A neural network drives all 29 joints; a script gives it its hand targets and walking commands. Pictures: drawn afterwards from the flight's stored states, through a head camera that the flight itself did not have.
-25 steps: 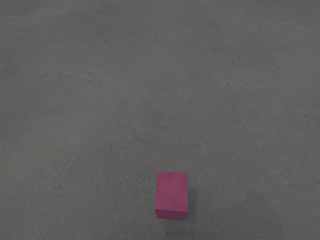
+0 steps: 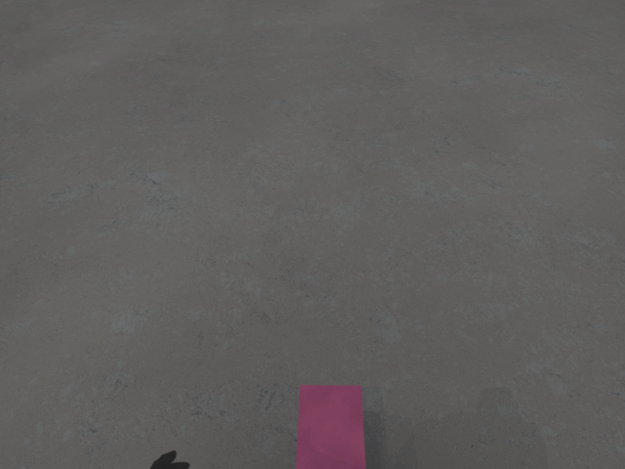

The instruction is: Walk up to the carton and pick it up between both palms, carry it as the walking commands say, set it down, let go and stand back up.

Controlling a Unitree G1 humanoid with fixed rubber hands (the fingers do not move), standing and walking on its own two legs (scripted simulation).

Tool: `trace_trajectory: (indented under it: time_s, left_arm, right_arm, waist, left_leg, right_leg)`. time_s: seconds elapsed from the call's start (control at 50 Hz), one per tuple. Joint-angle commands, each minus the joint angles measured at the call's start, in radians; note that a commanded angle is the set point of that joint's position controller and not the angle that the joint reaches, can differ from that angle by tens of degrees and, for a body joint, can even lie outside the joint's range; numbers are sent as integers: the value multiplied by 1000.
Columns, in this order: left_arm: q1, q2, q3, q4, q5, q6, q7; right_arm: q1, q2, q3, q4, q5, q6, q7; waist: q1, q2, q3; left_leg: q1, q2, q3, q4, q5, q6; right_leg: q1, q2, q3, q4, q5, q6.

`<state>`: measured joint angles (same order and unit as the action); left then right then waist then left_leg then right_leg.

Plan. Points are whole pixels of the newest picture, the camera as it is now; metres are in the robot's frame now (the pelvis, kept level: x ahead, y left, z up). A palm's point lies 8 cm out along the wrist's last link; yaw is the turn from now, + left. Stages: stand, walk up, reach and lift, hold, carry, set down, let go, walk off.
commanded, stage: walk up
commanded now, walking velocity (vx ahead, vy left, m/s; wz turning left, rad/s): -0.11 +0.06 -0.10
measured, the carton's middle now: (330, 436) +0.32 +0.01 -0.65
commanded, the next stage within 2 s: stand in 1.08 s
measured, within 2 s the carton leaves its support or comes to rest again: neither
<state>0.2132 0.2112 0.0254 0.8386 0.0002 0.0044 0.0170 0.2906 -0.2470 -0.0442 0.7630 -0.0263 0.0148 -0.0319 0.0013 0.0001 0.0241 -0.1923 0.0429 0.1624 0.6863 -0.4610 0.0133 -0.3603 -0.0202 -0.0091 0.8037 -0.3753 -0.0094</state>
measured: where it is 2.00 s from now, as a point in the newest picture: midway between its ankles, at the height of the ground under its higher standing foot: outside the picture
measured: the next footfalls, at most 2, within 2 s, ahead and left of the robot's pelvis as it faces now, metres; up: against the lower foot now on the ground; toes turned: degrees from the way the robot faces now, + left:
left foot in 0.34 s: +0.00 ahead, +0.17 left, +0.00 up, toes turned +4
right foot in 0.58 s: -0.04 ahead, -0.08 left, +0.00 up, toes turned -2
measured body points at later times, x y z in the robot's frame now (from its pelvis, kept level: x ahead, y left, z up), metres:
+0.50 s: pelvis -0.06 +0.04 +0.01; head -0.05 +0.05 +0.46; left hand +0.04 +0.30 -0.13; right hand +0.02 -0.23 -0.11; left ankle -0.04 +0.17 -0.71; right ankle -0.07 -0.09 -0.68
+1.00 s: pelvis -0.11 +0.05 +0.01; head -0.11 +0.06 +0.46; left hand -0.02 +0.30 -0.13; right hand -0.03 -0.21 -0.10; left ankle -0.10 +0.18 -0.71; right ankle -0.08 -0.08 -0.71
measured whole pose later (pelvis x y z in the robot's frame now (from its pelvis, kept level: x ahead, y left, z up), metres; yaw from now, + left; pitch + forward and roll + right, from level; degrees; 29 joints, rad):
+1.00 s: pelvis -0.11 +0.05 +0.01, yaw -2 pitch -2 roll -1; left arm 0.21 0.22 0.03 0.88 0.00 0.06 0.00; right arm 0.29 -0.23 -0.01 0.76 -0.02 0.02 -0.01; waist 0.00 -0.01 0.04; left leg -0.26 0.04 0.01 0.62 -0.32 -0.02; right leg -0.29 -0.01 -0.02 0.57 -0.24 -0.01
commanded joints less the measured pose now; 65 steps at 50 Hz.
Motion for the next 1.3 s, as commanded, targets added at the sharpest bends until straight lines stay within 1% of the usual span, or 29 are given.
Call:
trace_trajectory:
  time_s: [0.0,0.02,0.04,0.06,0.14,0.22,0.26,0.28,0.3,0.32,0.34,0.36,0.38,0.46,0.54,0.56,0.58,0.6,0.64,0.66,0.68,0.72,0.8,0.84,0.88,0.96,1.02,1.18,1.28]
  left_arm:
    - [178,213,47,-54,24,-13,6]
    - [175,239,47,-56,24,-10,5]
    - [156,208,44,-55,27,-7,9]
    - [188,207,43,-51,39,1,24]
    - [49,183,50,-65,47,15,23]
    - [34,216,57,-80,52,30,23]
    - [-28,213,65,-76,36,47,16]
    - [-25,188,66,-73,23,56,11]
    - [25,118,42,-93,12,59,6]
    - [7,76,36,-115,11,70,14]
    - [-7,104,53,-116,6,83,16]
    - [-4,120,56,-122,13,80,7]
    - [5,118,51,-93,18,81,-6]
    - [11,96,27,-76,22,67,-11]
    - [68,96,17,-49,15,38,-4]
    - [91,125,27,-39,21,27,-2]
    - [78,194,39,-34,26,16,-1]
    - [51,236,45,-48,35,11,-3]
    - [54,240,49,-46,50,21,11]
    - [-28,189,37,-52,40,17,7]
    - [-21,214,45,-73,40,19,15]
    - [-59,149,38,-52,38,22,3]
    - [-42,132,37,-37,20,31,-9]
    - [-11,88,27,-30,17,29,-12]
    - [30,83,23,-19,21,27,-16]
    - [60,84,20,20,27,11,-17]
    - [26,102,16,24,32,15,-21]
    - [-21,137,31,10,27,19,-1]
    - [-19,118,26,2,26,23,-2]
  right_arm:
    - [-27,-46,-30,-3,4,24,-11]
    - [-1,-48,-36,0,25,50,-12]
    - [-50,-52,-40,-1,23,56,-4]
    - [-78,-68,-51,-8,12,66,-1]
    - [-87,-30,-23,-24,17,60,16]
    - [-51,-46,-30,-11,19,72,14]
    - [13,-36,-22,7,17,56,15]
    - [47,-61,-23,18,11,42,13]
    - [44,-158,-40,12,-3,30,11]
    - [28,-201,-51,-2,-1,19,8]
    - [14,-201,-56,-3,-3,18,10]
    - [-55,-181,-48,-14,4,33,9]
    - [-57,-158,-39,-32,-5,25,7]
    - [-38,-140,-31,-23,-9,17,2]
    - [-47,-148,-36,-5,-7,33,10]
    - [-17,-102,-27,-9,-4,34,15]
    - [9,-31,-12,-14,2,34,23]
    - [-35,-32,-10,-23,5,47,19]
    - [-81,-94,-53,-21,-5,71,25]
    - [-38,-60,-25,-1,6,61,29]
    - [-28,-84,-42,7,-4,63,32]
    - [1,-23,-1,31,13,37,41]
    - [64,-38,9,67,4,13,30]
    - [30,-111,-9,57,1,0,21]
    - [-36,-131,-18,48,5,-3,19]
    - [-9,-82,0,63,18,-20,16]
    - [-15,-89,-5,52,13,-9,14]
    - [-2,-79,-9,53,11,-3,-1]
    - [-1,-93,-11,55,5,1,1]
  waist:
    - [86,-270,-49]
    - [54,-255,-101]
    - [64,-217,-53]
    - [61,-120,-34]
    - [29,-277,-27]
    - [5,-243,25]
    - [-45,-274,5]
    - [-61,-189,28]
    - [-44,108,22]
    - [-43,325,66]
    - [-26,237,68]
    - [-11,213,95]
    - [-9,166,116]
    - [-24,209,39]
    - [29,214,0]
    - [38,116,-30]
    - [30,-137,-24]
    - [38,-257,60]
    - [19,-158,105]
    - [-6,-194,95]
    - [-12,-174,100]
    - [-21,-236,41]
    - [-44,-156,70]
    - [-14,97,102]
    - [13,175,126]
    - [11,132,-12]
    - [6,155,28]
    - [-4,-81,47]
    - [-4,10,75]
  left_leg:
    - [-299,2,-25,319,75,-34]
    - [-283,-15,-154,381,-187,-28]
    - [-293,2,-169,408,-182,-30]
    - [-353,-2,-182,480,-149,-38]
    - [-238,-27,-146,263,-150,-37]
    - [-160,-47,-118,123,-124,-49]
    - [-39,-51,-93,-84,39,-30]
    - [2,-15,-113,-217,268,-24]
    - [-13,208,-334,-303,511,31]
    - [-123,394,-517,-409,727,135]
    - [-221,402,-515,-452,659,183]
    - [-314,317,-399,-435,511,194]
    - [-276,299,-420,-428,405,179]
    - [-133,222,-349,-364,453,144]
    - [-174,162,-337,-251,440,99]
    - [-230,117,-300,-192,315,70]
    - [-306,-7,-207,-39,141,13]
    - [-315,-41,-169,89,-57,-11]
    - [-344,-15,-227,305,-37,-23]
    - [-233,4,-221,247,19,-16]
    - [-306,-26,-183,299,16,-28]
    - [-136,-34,-162,100,23,-10]
    - [-8,-6,-158,-269,214,-1]
    - [-103,131,-390,-474,82,39]
    - [-172,158,-420,-527,6,67]
    - [-68,87,-308,-380,295,44]
    - [-112,77,-304,-401,154,38]
    - [-142,30,-257,-296,197,19]
    - [-158,60,-296,-351,137,25]
  right_leg:
    - [328,-360,316,-367,1146,-103]
    - [297,-446,421,-364,1335,-192]
    - [258,-392,349,-357,1306,-228]
    - [300,-415,377,-338,1221,-219]
    - [143,-291,239,-362,948,-174]
    - [35,-323,272,-372,861,-170]
    - [-11,-250,209,-326,610,-120]
    - [-48,-184,166,-274,390,-67]
    - [-103,-26,61,-64,91,3]
    - [-129,49,-3,126,-266,39]
    - [-71,29,54,243,-259,42]
    - [4,23,37,266,-230,37]
    - [-23,35,20,268,-169,43]
    - [-19,27,11,100,-177,39]
    - [181,28,-31,-340,54,17]
    - [260,-57,71,-394,137,-1]
    - [274,-244,335,-514,110,-46]
    - [140,-363,452,-643,31,-106]
    - [53,-368,443,-590,22,-153]
    - [-11,-280,314,-627,-60,-133]
    - [20,-300,325,-584,-6,-131]
    - [-8,-178,200,-600,-73,-106]
    - [-4,-94,118,-466,-64,-54]
    - [34,-1,72,-344,-10,-2]
    - [121,34,-2,-322,69,14]
    - [199,-14,27,-358,215,3]
    - [163,-10,27,-345,167,0]
    - [113,-82,92,-396,207,-23]
    - [76,-43,82,-387,104,-12]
